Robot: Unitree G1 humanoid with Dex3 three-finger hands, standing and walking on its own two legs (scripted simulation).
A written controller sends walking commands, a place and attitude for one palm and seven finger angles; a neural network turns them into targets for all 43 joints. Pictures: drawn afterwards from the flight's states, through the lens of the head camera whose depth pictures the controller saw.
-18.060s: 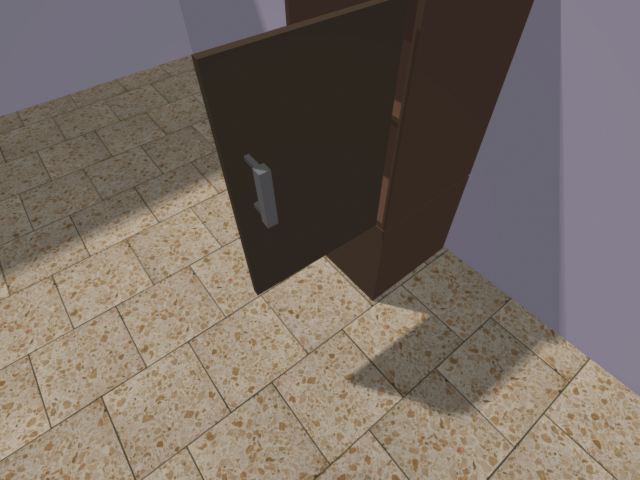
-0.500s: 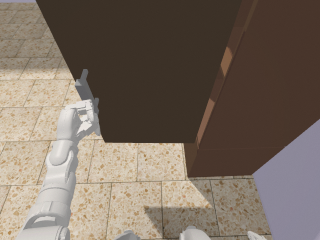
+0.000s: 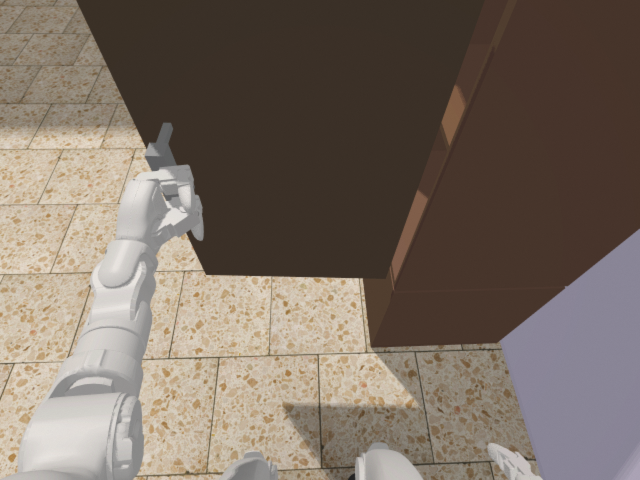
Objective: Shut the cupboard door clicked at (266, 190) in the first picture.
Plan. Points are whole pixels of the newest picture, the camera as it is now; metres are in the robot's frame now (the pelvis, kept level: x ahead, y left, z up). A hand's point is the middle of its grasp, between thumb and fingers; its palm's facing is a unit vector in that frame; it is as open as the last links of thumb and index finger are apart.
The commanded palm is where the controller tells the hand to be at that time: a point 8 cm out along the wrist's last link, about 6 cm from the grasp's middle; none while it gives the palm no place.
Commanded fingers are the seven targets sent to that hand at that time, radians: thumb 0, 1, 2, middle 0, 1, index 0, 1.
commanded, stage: push the door shut along its arc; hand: left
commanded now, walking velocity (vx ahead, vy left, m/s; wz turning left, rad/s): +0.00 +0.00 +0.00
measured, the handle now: (175, 173) +0.50 +0.19 +0.06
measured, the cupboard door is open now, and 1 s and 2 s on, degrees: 87 68 61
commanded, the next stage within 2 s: pull the fist back off the door in 1.46 s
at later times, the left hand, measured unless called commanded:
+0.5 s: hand (200, 182) +0.48 +0.15 +0.07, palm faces -0.21 -0.98 -0.05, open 3.1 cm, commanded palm +0.49 +0.19 +0.07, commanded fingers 0.00 0.90 0.90 -1.30 -1.50 -1.30 -1.50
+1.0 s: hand (236, 149) +0.55 +0.11 +0.07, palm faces -0.35 -0.94 -0.03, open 3.1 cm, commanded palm +0.55 +0.15 +0.07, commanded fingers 0.00 0.90 0.90 -1.30 -1.50 -1.30 -1.50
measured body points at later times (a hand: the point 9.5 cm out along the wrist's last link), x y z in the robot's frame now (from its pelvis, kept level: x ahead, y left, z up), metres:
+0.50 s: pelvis -0.02 +0.00 -0.02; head +0.10 +0.02 +0.41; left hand +0.49 +0.21 +0.07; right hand +0.00 -0.27 -0.13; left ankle +0.01 +0.11 -0.68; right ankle +0.03 -0.11 -0.68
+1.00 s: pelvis -0.01 +0.02 -0.03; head +0.15 +0.03 +0.39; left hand +0.56 +0.16 +0.07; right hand -0.05 -0.25 -0.13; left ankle +0.01 +0.11 -0.68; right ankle +0.03 -0.11 -0.68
